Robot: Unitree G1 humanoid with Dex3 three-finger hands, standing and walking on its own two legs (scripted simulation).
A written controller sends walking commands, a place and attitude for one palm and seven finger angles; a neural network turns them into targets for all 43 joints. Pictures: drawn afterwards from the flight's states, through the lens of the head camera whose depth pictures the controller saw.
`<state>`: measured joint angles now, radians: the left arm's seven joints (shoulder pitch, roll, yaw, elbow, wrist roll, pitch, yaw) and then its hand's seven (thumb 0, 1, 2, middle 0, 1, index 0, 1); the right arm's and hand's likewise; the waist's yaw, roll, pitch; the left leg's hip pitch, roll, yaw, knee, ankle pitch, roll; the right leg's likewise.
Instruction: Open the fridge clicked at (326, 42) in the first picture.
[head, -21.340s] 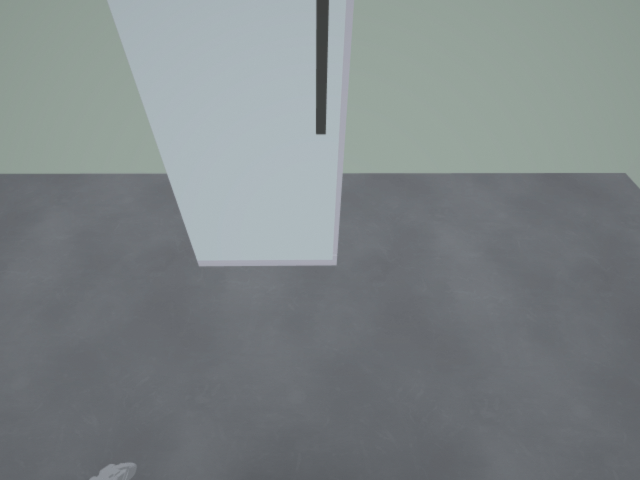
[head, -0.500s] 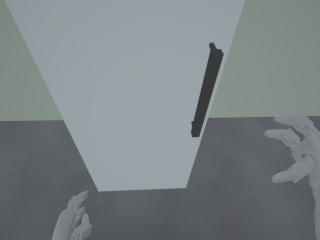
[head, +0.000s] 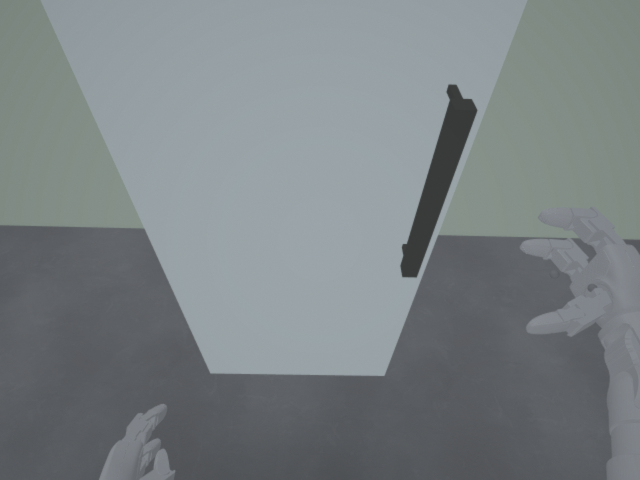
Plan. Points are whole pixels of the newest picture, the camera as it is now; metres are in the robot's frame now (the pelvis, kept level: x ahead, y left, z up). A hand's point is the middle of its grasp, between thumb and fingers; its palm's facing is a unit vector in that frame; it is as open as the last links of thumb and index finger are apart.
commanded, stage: move the hooked fingers beside the handle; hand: right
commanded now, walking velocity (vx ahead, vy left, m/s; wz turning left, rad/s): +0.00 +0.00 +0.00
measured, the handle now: (427, 195) +0.50 -0.12 +0.09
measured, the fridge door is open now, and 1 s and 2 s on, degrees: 0 0 0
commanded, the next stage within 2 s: feel for the door with the fingertips in 1.62 s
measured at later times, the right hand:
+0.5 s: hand (515, 236) +0.40 -0.21 +0.12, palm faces -0.04 +1.00 +0.00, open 14.0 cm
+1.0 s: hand (484, 210) +0.45 -0.19 +0.12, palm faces -0.04 +1.00 +0.01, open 14.0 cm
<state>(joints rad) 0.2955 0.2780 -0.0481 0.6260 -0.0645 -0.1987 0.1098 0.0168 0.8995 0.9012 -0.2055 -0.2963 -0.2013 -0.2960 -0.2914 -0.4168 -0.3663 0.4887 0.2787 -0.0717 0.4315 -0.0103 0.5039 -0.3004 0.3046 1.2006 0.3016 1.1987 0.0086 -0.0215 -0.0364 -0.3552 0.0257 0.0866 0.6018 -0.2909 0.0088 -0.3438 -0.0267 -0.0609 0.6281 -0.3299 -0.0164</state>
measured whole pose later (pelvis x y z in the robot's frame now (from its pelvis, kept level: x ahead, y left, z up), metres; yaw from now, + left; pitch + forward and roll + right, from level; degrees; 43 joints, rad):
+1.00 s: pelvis +0.00 +0.00 -0.01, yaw +2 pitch +8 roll +1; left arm 0.39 0.27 -0.03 0.64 -0.05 -0.03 0.05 0.01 0.90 0.90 -0.21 -0.30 -0.20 -0.30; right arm -0.69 -0.42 -0.35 0.94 0.17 -0.24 0.31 -0.01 0.50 -0.30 0.30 1.20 0.30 1.20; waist 0.09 -0.01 -0.06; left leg -0.50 0.01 0.05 0.65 -0.30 0.01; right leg -0.48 -0.04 -0.09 0.68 -0.35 -0.02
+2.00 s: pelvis +0.00 -0.01 -0.01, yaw +2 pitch +9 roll +1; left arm 0.38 0.26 -0.02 0.63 -0.04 -0.02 0.03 0.01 0.90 0.90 -0.20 -0.30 -0.20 -0.30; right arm -0.66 -0.35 -0.27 0.86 0.18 -0.21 0.25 -0.01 0.50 -0.30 0.30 1.20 0.30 1.20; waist 0.08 -0.01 -0.08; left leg -0.51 0.01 0.06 0.67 -0.31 0.00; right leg -0.50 -0.04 -0.08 0.72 -0.37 -0.03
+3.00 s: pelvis -0.01 +0.00 -0.01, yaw +2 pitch +10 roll +1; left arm 0.40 0.26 -0.03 0.65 -0.04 -0.03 0.03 0.01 0.90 0.90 -0.20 -0.30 -0.20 -0.30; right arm -0.79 -0.38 -0.29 1.04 0.14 -0.29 0.22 -0.01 0.50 -0.30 0.33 1.22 0.32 1.22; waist 0.10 -0.01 -0.07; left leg -0.57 0.01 0.06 0.70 -0.30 0.01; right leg -0.55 -0.05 -0.08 0.74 -0.36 -0.02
